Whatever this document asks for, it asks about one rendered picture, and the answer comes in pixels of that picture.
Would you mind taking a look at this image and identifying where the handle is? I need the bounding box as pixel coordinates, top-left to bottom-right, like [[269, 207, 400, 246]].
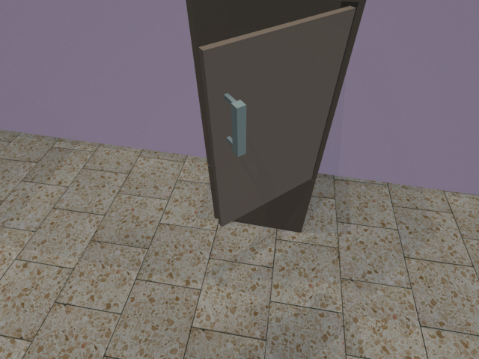
[[224, 93, 246, 157]]

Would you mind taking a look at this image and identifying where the cupboard door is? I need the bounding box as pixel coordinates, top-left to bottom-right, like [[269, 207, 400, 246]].
[[198, 6, 356, 227]]

